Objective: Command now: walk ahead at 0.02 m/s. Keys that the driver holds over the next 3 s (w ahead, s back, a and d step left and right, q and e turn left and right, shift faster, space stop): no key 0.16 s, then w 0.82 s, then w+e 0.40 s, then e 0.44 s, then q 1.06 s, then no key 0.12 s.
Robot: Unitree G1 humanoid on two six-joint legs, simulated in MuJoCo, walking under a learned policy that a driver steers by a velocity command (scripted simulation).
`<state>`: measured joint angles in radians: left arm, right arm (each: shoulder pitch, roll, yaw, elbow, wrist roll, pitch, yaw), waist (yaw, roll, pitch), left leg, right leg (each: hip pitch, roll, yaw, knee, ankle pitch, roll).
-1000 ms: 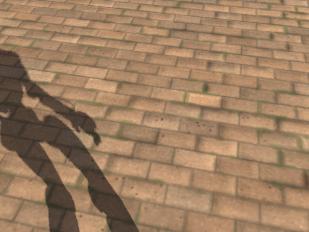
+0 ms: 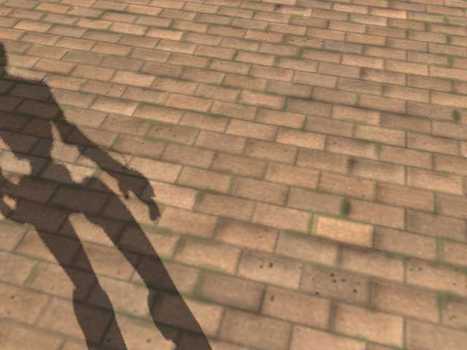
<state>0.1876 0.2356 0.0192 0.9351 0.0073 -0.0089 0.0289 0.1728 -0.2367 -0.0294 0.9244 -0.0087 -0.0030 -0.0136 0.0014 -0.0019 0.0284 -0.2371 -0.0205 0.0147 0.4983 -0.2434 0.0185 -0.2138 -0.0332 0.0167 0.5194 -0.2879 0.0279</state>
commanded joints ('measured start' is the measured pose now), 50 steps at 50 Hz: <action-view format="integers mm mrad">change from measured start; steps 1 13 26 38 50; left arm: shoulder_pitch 7 8 276 302 188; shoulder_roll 127 101 129 153 76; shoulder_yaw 26 27 45 50 58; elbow -20 38 112 117 24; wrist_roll -3 -17 -15 -26 -36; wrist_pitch -6 -5 -108 -80 -93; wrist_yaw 5 12 -38 -8 -7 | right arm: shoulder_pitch -13 14 -95 -351 -68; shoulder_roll -101 -147 -107 -81 -77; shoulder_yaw -22 -37 -37 -16 -32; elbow -22 70 7 -107 14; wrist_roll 4 26 52 40 -1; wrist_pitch -5 1 -105 -84 -115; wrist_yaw -6 -17 27 59 57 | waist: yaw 4 -18 59 46 23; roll -3 56 -93 -110 72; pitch -63 77 50 119 -50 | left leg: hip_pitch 66 -19 -682 -322 53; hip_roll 49 94 91 55 245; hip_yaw -47 -144 -63 25 -274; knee -54 -143 636 46 -353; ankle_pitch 246 -470 -140 241 49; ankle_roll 25 99 49 40 209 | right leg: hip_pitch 10 -143 444 230 -322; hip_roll -29 35 -290 -219 -127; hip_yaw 27 -30 390 53 76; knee -75 -14 -295 -413 690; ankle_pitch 254 -297 159 394 16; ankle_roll -27 -69 -251 -182 -90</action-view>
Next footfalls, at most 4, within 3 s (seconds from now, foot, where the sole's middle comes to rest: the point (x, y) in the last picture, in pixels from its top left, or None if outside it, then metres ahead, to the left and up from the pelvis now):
0.84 left None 0.42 0.11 -0.77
1.40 right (290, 281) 0.73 -0.14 -0.77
1.88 left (246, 227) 0.93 -0.01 -0.77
2.26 right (307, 268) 0.77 -0.20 -0.77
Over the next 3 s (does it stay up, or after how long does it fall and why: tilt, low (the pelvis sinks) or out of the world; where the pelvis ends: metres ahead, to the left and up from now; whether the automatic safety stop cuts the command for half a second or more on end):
stays up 0.81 -0.03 0.01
